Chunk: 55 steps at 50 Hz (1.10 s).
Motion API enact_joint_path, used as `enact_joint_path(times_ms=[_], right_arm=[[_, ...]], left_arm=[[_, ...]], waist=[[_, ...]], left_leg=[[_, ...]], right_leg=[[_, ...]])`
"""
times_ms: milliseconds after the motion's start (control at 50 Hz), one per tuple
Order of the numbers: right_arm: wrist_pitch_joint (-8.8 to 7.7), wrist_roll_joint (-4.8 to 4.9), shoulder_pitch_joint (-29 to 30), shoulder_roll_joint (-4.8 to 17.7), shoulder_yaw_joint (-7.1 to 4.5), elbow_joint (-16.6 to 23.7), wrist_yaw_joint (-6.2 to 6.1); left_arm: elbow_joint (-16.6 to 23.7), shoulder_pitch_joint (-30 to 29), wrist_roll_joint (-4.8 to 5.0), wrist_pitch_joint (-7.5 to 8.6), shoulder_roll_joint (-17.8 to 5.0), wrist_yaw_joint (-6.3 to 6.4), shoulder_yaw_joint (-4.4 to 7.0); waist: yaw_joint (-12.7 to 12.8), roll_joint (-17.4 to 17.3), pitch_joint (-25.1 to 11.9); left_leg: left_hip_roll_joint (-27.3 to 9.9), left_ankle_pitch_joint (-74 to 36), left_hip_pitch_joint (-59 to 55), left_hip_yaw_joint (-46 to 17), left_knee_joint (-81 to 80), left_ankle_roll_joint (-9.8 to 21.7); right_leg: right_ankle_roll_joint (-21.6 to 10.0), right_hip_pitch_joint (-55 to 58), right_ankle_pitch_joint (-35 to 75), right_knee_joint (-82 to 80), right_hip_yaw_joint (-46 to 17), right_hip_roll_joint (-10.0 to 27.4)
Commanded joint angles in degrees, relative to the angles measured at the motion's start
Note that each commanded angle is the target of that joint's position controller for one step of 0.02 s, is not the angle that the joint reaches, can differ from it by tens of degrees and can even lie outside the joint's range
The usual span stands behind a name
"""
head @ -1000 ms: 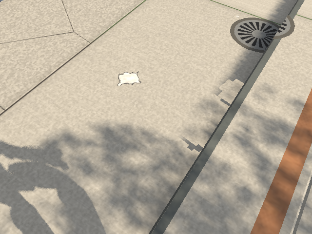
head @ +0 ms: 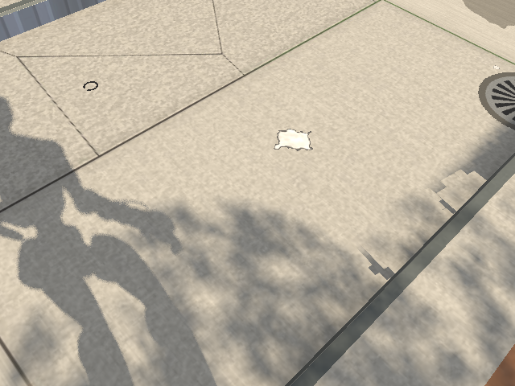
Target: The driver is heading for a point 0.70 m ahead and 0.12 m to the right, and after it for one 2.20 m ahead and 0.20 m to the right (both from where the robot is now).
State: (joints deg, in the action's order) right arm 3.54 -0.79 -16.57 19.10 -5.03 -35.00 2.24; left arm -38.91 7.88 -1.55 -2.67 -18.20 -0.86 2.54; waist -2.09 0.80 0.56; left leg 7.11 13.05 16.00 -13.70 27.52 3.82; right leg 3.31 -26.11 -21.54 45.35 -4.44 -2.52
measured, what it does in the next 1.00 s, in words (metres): goes down: right foot, then left foot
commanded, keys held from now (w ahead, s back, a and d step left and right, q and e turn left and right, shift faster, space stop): w+shift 0.40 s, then w+e+shift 0.58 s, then e+shift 0.02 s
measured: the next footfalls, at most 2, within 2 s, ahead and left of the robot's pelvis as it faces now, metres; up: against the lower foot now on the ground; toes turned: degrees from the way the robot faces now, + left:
right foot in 0.08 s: +0.06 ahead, -0.12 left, +0.00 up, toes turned +7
left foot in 0.52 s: +0.26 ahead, +0.16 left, +0.00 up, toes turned +6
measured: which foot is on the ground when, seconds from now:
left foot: down 0.00-0.08, up 0.10-0.50, down 0.52-0.88, up 0.90-1.00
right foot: up 0.00-0.06, down 0.08-0.56, up 0.58-0.92, down 0.94-1.00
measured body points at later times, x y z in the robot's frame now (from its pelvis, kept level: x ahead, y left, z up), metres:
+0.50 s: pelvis +0.17 +0.02 -0.01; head +0.19 +0.01 +0.44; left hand +0.07 +0.30 -0.12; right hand +0.45 -0.17 -0.08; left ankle +0.22 +0.15 -0.72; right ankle +0.02 -0.12 -0.74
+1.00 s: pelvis +0.54 +0.07 -0.15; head +0.55 +0.06 +0.30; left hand +0.63 +0.38 -0.26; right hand +0.64 -0.22 -0.26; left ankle +0.43 +0.21 -0.70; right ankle +0.55 +0.04 -0.87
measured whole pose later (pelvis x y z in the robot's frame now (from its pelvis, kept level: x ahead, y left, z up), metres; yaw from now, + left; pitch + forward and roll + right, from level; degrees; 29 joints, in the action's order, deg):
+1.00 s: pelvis +0.54 +0.07 -0.15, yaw -15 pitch -2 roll +0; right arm -5.0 -3.3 -9.7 16.6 -1.8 -45.8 0.2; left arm -49.5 21.7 -1.0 2.2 -21.9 -2.0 5.2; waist 4.5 -0.8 2.5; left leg -0.9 25.3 19.9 2.7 87.0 -0.1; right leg -9.6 -16.5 -24.2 37.7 3.4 -8.2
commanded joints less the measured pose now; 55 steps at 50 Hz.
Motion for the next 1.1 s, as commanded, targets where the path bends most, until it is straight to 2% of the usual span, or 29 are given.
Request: enact_joint_path(times_ms=[20,60,80,100,120,160,200,480,520,540,560,580,600,620,660,700,760,780,820,880,920,940,960,980,1000,1020,1040,1080,1100], right_arm=[[-1.15,-0.2,4.9,8.5,-2.16,5.2,0.49],[-1.64,-0.08,8.4,6.5,-1.37,5.6,-0.08],[-2.3,0.15,8.9,3.5,-0.49,5.8,-0.74],[-3.17,1.11,8.4,-2.4,1.44,7.4,-1.21],[-3.84,0.75,10.4,0.5,1.3,9.4,-1.37],[-4.32,-0.49,10.6,4.2,0.45,7.4,-0.48],[-4.09,-1.54,7.6,4.7,0.18,4.7,0.91],[-5.46,-1.82,21.5,4.4,1.59,5.3,2.31],[-6.15,-1.6,11.5,4.1,1.41,2.1,1.49],[-6.74,-1.56,-0.6,5.1,0.63,-1.5,0.52],[-7.85,-3.3,-11.8,10.9,-1.38,-3.5,-0.62],[-7.75,-2.5,-13.8,11.7,-1.98,-3.6,-1.35],[-7.82,-2.66,-10.0,9.0,-1.0,-2.7,-1.68],[-8.3,-3.69,-3.0,5.1,0.16,-2.2,-1.79],[-8.87,-1.93,-1.0,4.0,0.51,-3.7,-1.75],[-10.78,-1.13,4.9,4.0,0.53,-3.9,-1.84],[-12.84,-0.84,7.7,3.8,0.07,-7.4,-2.45],[-13.84,-0.26,8.1,1.3,0.5,-8.0,-3.02],[-15.66,0.87,9.6,1.6,0.62,-9.7,-3.1],[-14.01,1.75,13.0,3.8,0.73,-10.9,-3.22],[-10.21,0.6,20.1,4.2,0.87,-9.4,-2.96],[-9.16,-1.69,20.3,-0.8,2.39,-6.6,-2.61],[-9.28,-2.55,11.0,-5.4,4.43,-1.7,-2.05],[-9.71,-4.23,8.5,-4.8,5.46,0.4,-1.21],[-9.84,-5.0,8.3,-2.2,5.27,-0.1,-1.3],[-9.3,-4.61,7.2,1.5,4.78,1.2,-1.67],[-8.8,-4.67,11.2,7.4,3.09,-0.5,-2.28],[-7.83,-1.65,15.8,7.5,2.65,0.4,-2.9],[-9.7,4.05,19.8,6.6,1.77,2.9,-3.8]], left_arm=[[4.7,-2.5,0.9,2.27,-3.7,-0.09,0.61],[1.6,7.4,1.31,3.32,-3.7,1.17,1.01],[0.1,13.8,0.39,4.23,-6.7,1.91,1.8],[0.9,15.4,-1.42,5.21,-12.1,2.01,2.4],[0.9,11.0,-2.25,5.47,-14.5,1.47,3.56],[1.4,6.8,-0.39,6.04,-8.6,0.55,2.27],[0.8,7.4,0.19,6.92,-6.8,0.6,1.48],[-7.0,21.1,0.31,8.05,-7.9,0.45,2.4],[-6.5,16.6,0.52,7.26,-9.6,0.51,2.69],[-6.2,14.2,0.84,7.07,-11.0,0.29,3.0],[-4.5,15.4,2.49,7.29,-5.9,-0.52,1.5],[-2.9,13.1,2.56,7.73,-2.3,-0.29,0.29],[-2.7,7.1,2.02,7.51,-4.8,0.26,0.6],[-3.1,3.3,2.21,6.62,-4.8,0.31,1.11],[-3.3,4.6,0.25,4.86,-5.5,-1.62,1.42],[-1.0,0.2,-0.46,2.89,-3.6,-3.35,1.22],[-1.9,4.8,-1.29,2.31,-4.4,-4.44,1.9],[-4.0,8.6,-1.73,2.83,-5.8,-4.17,2.8],[-7.2,13.0,-0.62,4.81,-3.7,-4.36,2.23],[-10.0,21.7,-0.47,2.27,-8.0,-2.84,3.82],[-14.8,37.5,0.34,2.52,-8.3,-1.8,4.93],[-16.1,35.3,-0.11,3.27,-9.4,-1.34,4.35],[-14.8,31.8,0.77,4.9,-8.1,-0.94,2.2],[-13.1,29.1,1.25,5.36,-5.0,-0.94,1.3],[-10.2,25.0,0.9,5.31,-8.5,-0.22,2.39],[-4.5,10.8,-0.42,5.88,-18.9,2.38,5.33],[-4.5,9.6,-1.43,6.54,-15.5,2.84,4.69],[-7.0,13.0,-1.02,6.66,-12.7,2.37,3.59],[-4.3,8.3,3.18,8.39,-11.8,3.47,3.81]], waist=[[1.3,-10.6,-1.6],[7.2,-7.3,-0.6],[10.1,0.5,-0.7],[9.4,11.9,-2.0],[6.3,7.4,2.2],[3.6,1.6,3.9],[3.2,5.2,1.4],[7.7,6.4,4.7],[2.2,5.6,0.9],[-4.3,2.8,-4.3],[-8.3,-11.6,-12.9],[-8.2,-19.4,-17.9],[-7.6,-10.7,-9.0],[-4.7,-3.9,-2.4],[-0.2,-5.9,2.7],[3.1,-7.5,8.0],[8.8,-8.6,5.0],[10.7,-4.1,3.1],[12.0,-2.6,-0.1],[16.6,-2.7,-0.3],[28.1,11.6,1.9],[21.4,16.5,7.4],[8.5,15.1,8.0],[4.8,5.7,1.2],[3.1,0.1,1.9],[-1.5,9.8,2.0],[-0.4,-3.7,4.5],[0.2,-13.2,9.4],[1.0,-13.8,9.7]], left_leg=[[-11.2,20.5,4.3,-16.5,-10.5,7.2],[-8.4,22.4,16.4,-14.1,-5.4,4.4],[-3.8,24.9,24.2,-8.1,6.2,1.6],[3.4,21.6,29.8,0.5,25.0,-0.2],[-0.3,12.2,37.2,0.0,32.5,-0.3],[-3.3,3.0,36.3,-0.3,34.3,-1.5],[-3.2,-2.3,29.6,2.4,33.6,-3.5],[-8.1,-5.1,19.1,14.1,10.8,-1.6],[-5.6,-2.7,1.6,15.1,5.4,-0.6],[-3.8,-2.8,-14.3,17.0,4.1,-0.2],[-16.7,7.0,-36.6,0.1,0.1,3.8],[-27.2,20.9,-43.3,-17.3,-7.8,4.8],[-27.7,17.6,-33.5,-16.1,-11.3,4.5],[-26.0,8.6,-27.8,-10.0,-13.4,2.9],[-24.2,4.7,-17.7,-1.4,-14.7,3.3],[-19.2,2.5,-10.9,6.7,-22.1,1.5],[-16.3,-9.3,-9.8,17.0,-20.3,1.9],[-14.2,-9.2,-11.8,20.8,-14.4,0.5],[-10.3,-6.6,1.8,26.7,-9.9,-1.6],[-14.5,-25.2,5.4,25.9,16.5,-2.8],[-4.2,2.7,14.4,29.1,60.5,-3.8],[-3.8,25.0,27.1,24.1,73.6,-1.9],[-6.5,20.4,37.9,14.9,71.5,-1.6],[-9.2,17.3,40.7,7.8,63.0,-2.1],[-9.6,18.3,41.4,6.3,60.6,-4.2],[-13.3,17.0,41.2,1.3,55.7,-6.1],[-14.6,12.3,37.4,0.4,55.0,-8.9],[-14.7,8.1,27.5,4.4,40.7,-10.1],[-11.5,7.7,23.6,1.8,31.3,-9.4]], right_leg=[[-1.0,6.8,-0.5,-8.3,2.7,-1.0],[-3.7,24.5,7.0,-19.2,3.9,0.4],[-4.8,32.4,-1.5,-23.9,-2.3,5.8],[-7.9,32.2,-23.3,-33.1,-26.7,21.6],[-11.5,25.0,-31.0,-38.0,-41.1,26.1],[-11.1,22.0,-23.1,-34.9,-29.9,20.9],[-10.0,19.1,-13.2,-35.3,-18.4,14.9],[-14.3,29.7,25.4,-31.3,-6.4,14.9],[-13.6,23.6,41.9,-20.4,-4.3,13.6],[-13.6,16.1,46.4,-6.4,-2.5,11.3],[-9.8,-4.0,31.3,18.5,2.6,6.0],[-8.7,-19.8,-4.9,33.7,3.2,1.2],[-9.4,-24.5,-2.2,34.7,1.1,3.0],[-8.5,-25.5,-1.0,32.5,0.9,4.1],[-9.0,-20.9,4.7,26.0,0.2,8.9],[-8.4,-19.4,9.1,21.1,6.1,6.0],[-11.6,-7.8,22.1,15.3,10.1,5.9],[-12.5,-5.5,32.3,12.3,10.3,5.6],[-10.6,20.1,53.6,-4.5,14.1,1.9],[-12.3,32.2,42.5,-5.5,12.1,2.0],[-20.4,41.1,45.3,-25.6,10.6,3.2],[-19.2,39.6,32.7,-17.1,9.1,1.9],[-20.2,39.3,51.2,-7.4,-7.1,7.8],[-24.0,40.8,39.3,-11.2,-23.8,11.9],[-27.4,34.3,24.6,-19.8,-34.8,16.2],[-31.3,23.0,4.9,-31.9,-55.5,28.2],[-32.1,14.8,6.6,-31.7,-57.2,26.0],[-29.5,1.7,36.9,-24.4,-43.2,20.6],[-24.1,-2.4,27.9,-19.3,-40.1,14.7]])
Velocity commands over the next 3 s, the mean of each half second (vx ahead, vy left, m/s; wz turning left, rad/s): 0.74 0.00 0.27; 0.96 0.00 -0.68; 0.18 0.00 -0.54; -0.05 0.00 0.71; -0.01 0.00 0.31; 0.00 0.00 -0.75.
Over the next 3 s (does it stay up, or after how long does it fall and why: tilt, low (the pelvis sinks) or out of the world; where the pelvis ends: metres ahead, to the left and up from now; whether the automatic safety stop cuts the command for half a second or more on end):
stays up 0.72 0.21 -0.12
